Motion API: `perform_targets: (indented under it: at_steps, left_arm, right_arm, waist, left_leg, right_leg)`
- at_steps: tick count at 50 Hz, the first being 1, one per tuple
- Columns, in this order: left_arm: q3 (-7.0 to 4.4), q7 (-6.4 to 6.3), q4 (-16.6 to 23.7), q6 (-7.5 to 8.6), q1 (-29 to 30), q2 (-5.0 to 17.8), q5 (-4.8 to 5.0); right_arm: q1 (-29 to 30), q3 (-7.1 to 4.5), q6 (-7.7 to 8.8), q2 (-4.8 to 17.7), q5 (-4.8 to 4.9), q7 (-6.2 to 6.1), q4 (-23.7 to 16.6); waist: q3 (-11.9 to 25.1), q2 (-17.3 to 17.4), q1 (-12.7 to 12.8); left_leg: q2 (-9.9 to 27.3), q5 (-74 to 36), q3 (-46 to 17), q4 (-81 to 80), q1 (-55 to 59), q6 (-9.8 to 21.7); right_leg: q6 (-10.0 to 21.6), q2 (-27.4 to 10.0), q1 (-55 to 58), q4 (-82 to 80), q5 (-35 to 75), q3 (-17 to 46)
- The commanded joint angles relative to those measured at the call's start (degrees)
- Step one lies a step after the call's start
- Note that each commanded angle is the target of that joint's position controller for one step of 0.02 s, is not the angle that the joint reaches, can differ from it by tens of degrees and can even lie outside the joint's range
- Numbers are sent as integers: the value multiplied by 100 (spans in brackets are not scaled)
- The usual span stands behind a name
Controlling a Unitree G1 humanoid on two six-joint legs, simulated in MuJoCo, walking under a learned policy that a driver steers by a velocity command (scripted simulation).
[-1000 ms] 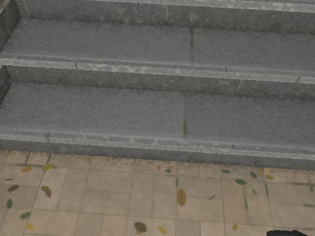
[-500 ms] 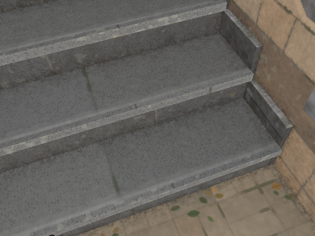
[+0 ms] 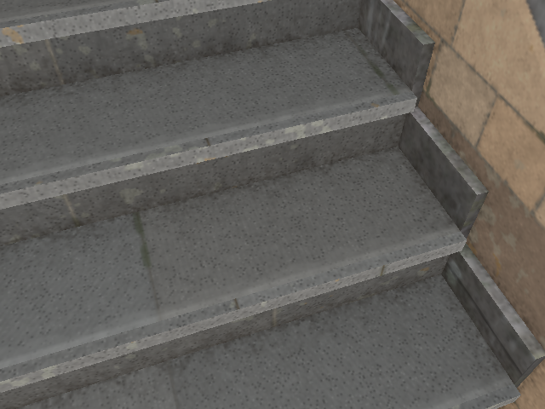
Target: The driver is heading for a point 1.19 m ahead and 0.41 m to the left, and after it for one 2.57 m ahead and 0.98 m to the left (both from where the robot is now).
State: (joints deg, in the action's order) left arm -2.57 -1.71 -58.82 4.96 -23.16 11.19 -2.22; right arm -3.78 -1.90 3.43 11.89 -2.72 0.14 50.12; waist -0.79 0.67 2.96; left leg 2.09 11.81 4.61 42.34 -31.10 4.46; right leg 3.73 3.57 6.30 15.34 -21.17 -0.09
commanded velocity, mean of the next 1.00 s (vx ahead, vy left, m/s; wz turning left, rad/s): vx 0.50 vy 0.00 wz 0.19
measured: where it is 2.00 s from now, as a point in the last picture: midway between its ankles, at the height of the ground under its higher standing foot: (178, 97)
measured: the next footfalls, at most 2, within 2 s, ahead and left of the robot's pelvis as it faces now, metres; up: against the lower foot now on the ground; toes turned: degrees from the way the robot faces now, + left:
left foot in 0.04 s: +0.15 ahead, +0.10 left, +0.00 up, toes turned +4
right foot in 0.52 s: +0.44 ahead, -0.04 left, +0.17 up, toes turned -2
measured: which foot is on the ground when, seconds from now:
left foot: up 0.00-0.02, down 0.04-0.56, up 0.58-1.00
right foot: down 0.00-0.02, up 0.04-0.50, down 0.52-1.00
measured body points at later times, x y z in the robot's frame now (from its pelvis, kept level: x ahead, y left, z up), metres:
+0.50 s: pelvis +0.25 +0.03 +0.02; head +0.31 +0.05 +0.47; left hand +0.52 +0.18 -0.06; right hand +0.12 -0.18 -0.10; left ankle +0.12 +0.10 -0.73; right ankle +0.39 -0.04 -0.54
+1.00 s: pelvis +0.52 +0.05 +0.18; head +0.52 +0.06 +0.63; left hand +0.42 +0.21 +0.02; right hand +0.78 -0.05 +0.10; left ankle +0.62 +0.21 -0.33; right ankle +0.40 -0.04 -0.56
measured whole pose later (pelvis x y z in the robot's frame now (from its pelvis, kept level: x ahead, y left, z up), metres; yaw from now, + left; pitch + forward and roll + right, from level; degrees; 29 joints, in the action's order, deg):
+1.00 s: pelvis +0.52 +0.05 +0.18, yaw +14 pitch +8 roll +2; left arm 3.8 6.5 -63.2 5.8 -25.9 6.2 -5.8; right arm 3.4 2.8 -2.9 6.5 -1.2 4.9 45.6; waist 8.4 -3.5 1.0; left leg 5.0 16.2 5.4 94.4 -72.7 11.2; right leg 2.5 -2.9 -3.1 13.6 -17.6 -16.5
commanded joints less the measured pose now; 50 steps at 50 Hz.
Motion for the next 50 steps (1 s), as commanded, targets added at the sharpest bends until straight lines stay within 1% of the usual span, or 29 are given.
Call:
perform_targets:
  at_steps: [1, 2, 3, 4, 6, 7, 11, 17, 19, 21, 23, 24, 25, 26, 27, 28, 29, 30, 31, 32, 33, 34, 36, 37, 42, 45, 47, 48, 50]
  left_arm:
    - [-190, -17, 360, 45, 579, 1102, 93]
    - [-146, 70, 464, 116, 1048, 952, 264]
    - [60, 79, 678, 184, 1249, 61, 235]
    - [59, 3, 500, 94, -216, -24, 285]
    - [-24, 37, 534, -78, 242, 408, 6]
    - [-19, 89, 626, -131, 423, 322, -55]
    - [198, 226, 1082, -415, 1020, -288, -46]
    - [431, -262, 2240, -575, 2658, -307, 47]
    - [550, -259, 2696, -494, 3352, -407, 27]
    - [732, -102, 3116, -428, 3849, -490, 22]
    - [894, 59, 3087, -415, 3508, -617, 177]
    - [790, 36, 2789, -438, 3044, -395, 337]
    - [625, -52, 2482, -517, 1908, -200, 378]
    - [472, -70, 2216, -487, 576, 106, 260]
    - [261, -64, 1841, -411, -67, 500, 35]
    - [10, -204, 1526, -438, -646, 1113, -206]
    - [-86, -240, 1275, -508, -329, 1319, -93]
    - [224, 310, 1107, -605, -501, 585, -406]
    - [198, 617, 678, -495, 41, 401, -230]
    - [336, 803, 471, -308, 812, -186, -162]
    - [440, 923, 236, -165, 1230, -627, -305]
    - [489, 924, 147, -77, 1498, -830, -391]
    - [503, 747, 323, 153, 2192, -979, -196]
    - [457, 671, 234, 179, 1947, -658, -355]
    - [598, 563, -398, 198, -148, -314, -680]
    - [535, 755, -458, 87, -609, 72, -513]
    - [503, 863, -458, -8, -1016, 188, -395]
    - [513, 865, -279, 25, -526, 280, -299]
    - [419, 807, -191, 282, -338, 825, -242]
  right_arm:
    - [-1935, -222, 127, 501, 71, -127, 290]
    - [-2968, -352, 171, 839, -11, -175, 670]
    - [-2992, -399, 230, 1384, -124, -153, 714]
    - [-2606, -482, 177, 1687, 6, -73, 709]
    - [-1369, -182, 61, 429, 181, 17, 478]
    - [-1281, -94, 63, 232, 136, 19, 523]
    - [-1996, 17, 247, 351, 95, 1, 1001]
    - [-2894, 131, 421, 413, 257, -113, 1410]
    - [-3191, 157, 438, 451, 203, -177, 1526]
    - [-3262, 279, 321, 257, 396, -290, 1687]
    - [-2901, 295, 142, 290, 495, -456, 1510]
    - [-3024, 286, 136, 370, 515, -478, 1328]
    - [-2993, 107, 255, 1262, 403, -430, 1283]
    - [-2429, -90, 322, 1679, 531, -297, 1098]
    - [-2351, -195, 499, 1614, 646, -166, 959]
    - [-2429, -121, 584, 964, 677, 57, 729]
    - [-1954, -240, 534, 806, 119, 179, 594]
    - [-2435, -252, 130, 365, -5, 862, 1037]
    - [-2003, -343, 110, 541, 139, 770, 760]
    - [-1925, -281, 144, 224, 39, 574, 586]
    - [-1922, -93, 89, -172, 134, 519, 414]
    - [-1841, -46, 0, -231, 165, 494, 300]
    - [-1775, 1, -169, -349, 293, 428, 94]
    - [-1273, 112, -194, -457, 350, 481, -114]
    - [422, 258, -221, 10, 217, 442, -756]
    - [1556, 312, -489, 34, 227, 329, -1099]
    - [1763, 437, -608, -352, 189, 343, -1019]
    - [1140, 522, -638, -656, 68, 466, -789]
    - [1288, 451, -571, -309, 174, 598, -964]
  waist:
    - [641, -539, -1279]
    - [746, -106, -1773]
    - [360, 1155, -1431]
    - [1071, 972, -532]
    - [-55, 182, -274]
    - [-262, 15, -182]
    - [-418, 72, -123]
    - [-383, 863, -415]
    - [-510, 348, -461]
    - [-584, 86, -447]
    - [55, -127, -348]
    - [753, -191, -388]
    - [1725, 879, 242]
    - [2487, 1375, 958]
    - [2986, 957, 1106]
    - [3001, -903, 1203]
    - [2854, -1523, 876]
    - [135, -287, 1206]
    - [-334, 131, 536]
    - [163, 641, 41]
    - [446, 791, -434]
    - [535, 858, -666]
    - [281, 186, -1233]
    - [328, -266, -1137]
    - [401, -303, -512]
    - [294, -606, -110]
    - [204, -548, 30]
    - [322, -816, -443]
    - [723, -792, -647]
  left_leg:
    - [-508, -492, 198, -1263, 2468, 299]
    - [-167, -1302, -88, -1850, 3810, 370]
    - [1468, -3768, -1962, -1933, 4095, 508]
    - [2145, -3424, -3436, -2468, 3911, 1116]
    - [1657, 375, -2822, -2994, 2608, 1162]
    - [1419, 861, -2491, -3084, 2257, 990]
    - [1000, -491, -1549, -2832, 1612, 569]
    - [1325, -916, -1729, -3119, 2831, 884]
    - [1366, -933, -1543, -3223, 3365, 671]
    - [849, -1725, -1070, -3820, 2835, 532]
    - [582, -4881, -558, -4320, 1989, 598]
    - [427, -7707, -530, -3664, 1958, 692]
    - [1019, -10243, -815, -2615, 2778, 745]
    - [1287, -11051, -729, -1368, 3390, 791]
    - [1070, -10015, -803, 148, 2667, 673]
    - [-65, -6110, -898, 2863, 838, 305]
    - [-922, -750, -1402, 5501, 167, 226]
    - [-1147, -2184, -3164, 8169, -2457, 547]
    - [-1055, -2029, -2981, 8795, -3291, 824]
    - [-1027, -1565, -2906, 8715, -3295, 1192]
    - [-733, -1749, -2789, 8672, -3489, 1416]
    - [-381, -1717, -2357, 8770, -3683, 1436]
    - [-152, -866, -1767, 8295, -3532, 1302]
    - [-117, -423, -1178, 9136, -3535, 1292]
    - [209, -1329, -899, 7535, -4948, 1147]
    - [509, -60, -377, 6055, -5301, 742]
    - [505, 721, -253, 5559, -5390, 613]
    - [430, 646, 119, 5491, -4636, 675]
    - [-159, 834, 672, 4465, -2849, 543]
  right_leg:
    - [501, -1226, -961, 2739, 7309, 250]
    - [343, -732, -2215, 4315, 5347, 206]
    - [117, 226, -3940, 6848, -601, 68]
    - [163, 347, -4094, 7464, -221, 944]
    - [94, -253, -4633, 8081, 315, 246]
    - [92, -341, -4869, 8317, 350, 167]
    - [55, -352, -5828, 9076, 567, -69]
    - [223, -335, -8578, 11140, -604, -138]
    - [332, -456, -9278, 10896, -1113, -100]
    - [293, -688, -8274, 8838, -1217, -794]
    - [145, -408, -5302, 6031, -781, -1393]
    - [-59, 263, -3726, 5444, -705, -1782]
    - [-9, 466, -2827, 5203, -768, -1412]
    - [224, 373, -2196, 4545, -111, -1001]
    - [510, -95, -1136, 3795, -361, 386]
    - [1529, -1790, -263, 1938, -218, 3559]
    - [1821, -2230, -748, 342, -255, 5398]
    - [1999, -2271, -2007, 356, -1404, 5682]
    - [1996, -2172, -2458, 655, -584, 4550]
    - [1920, -2051, -2382, 919, 742, 3270]
    - [1380, -1868, -2384, 941, 1355, 2177]
    - [1191, -1750, -2526, 940, 1471, 1292]
    - [715, -1220, -3536, 428, 1338, -280]
    - [745, -1103, -3798, 188, 1131, -535]
    - [589, -1218, -2365, 98, 1490, -728]
    - [886, -2080, -1392, -703, 2177, -560]
    - [994, -2464, -674, -826, 3740, -466]
    - [965, -2417, -777, -695, 5214, -926]
    - [1087, -2327, -1241, -218, 9196, -1367]
Velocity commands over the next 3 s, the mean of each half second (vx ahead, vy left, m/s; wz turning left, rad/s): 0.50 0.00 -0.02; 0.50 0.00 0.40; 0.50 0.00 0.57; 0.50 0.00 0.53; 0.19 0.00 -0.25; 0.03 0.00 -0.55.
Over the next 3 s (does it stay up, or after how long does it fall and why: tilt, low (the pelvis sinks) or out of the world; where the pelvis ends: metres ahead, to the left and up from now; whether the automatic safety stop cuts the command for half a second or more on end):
stays up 1.16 0.44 0.69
